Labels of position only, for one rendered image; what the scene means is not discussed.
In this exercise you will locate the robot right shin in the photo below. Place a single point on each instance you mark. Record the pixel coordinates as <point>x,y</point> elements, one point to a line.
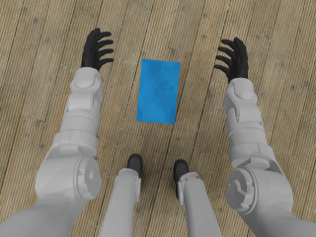
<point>191,175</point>

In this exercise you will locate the robot right upper arm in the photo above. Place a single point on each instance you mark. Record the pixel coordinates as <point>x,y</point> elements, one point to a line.
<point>264,200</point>

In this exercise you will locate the right robot hand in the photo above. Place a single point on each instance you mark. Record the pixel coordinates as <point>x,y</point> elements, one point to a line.
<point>238,64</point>

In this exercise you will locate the robot left upper arm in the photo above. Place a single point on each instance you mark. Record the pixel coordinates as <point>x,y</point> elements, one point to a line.
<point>64,185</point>

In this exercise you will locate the robot right forearm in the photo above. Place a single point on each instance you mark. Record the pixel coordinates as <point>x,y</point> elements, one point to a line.
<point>246,133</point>

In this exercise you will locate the robot left forearm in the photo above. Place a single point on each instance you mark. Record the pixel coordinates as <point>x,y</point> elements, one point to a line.
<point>80,121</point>

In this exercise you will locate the right robot thigh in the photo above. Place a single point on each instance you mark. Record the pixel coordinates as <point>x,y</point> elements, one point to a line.
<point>201,220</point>

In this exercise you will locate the carton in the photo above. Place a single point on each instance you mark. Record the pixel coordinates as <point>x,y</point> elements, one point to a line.
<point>158,91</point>

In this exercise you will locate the left robot hand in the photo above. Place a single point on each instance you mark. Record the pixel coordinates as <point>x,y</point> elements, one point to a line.
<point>91,54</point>

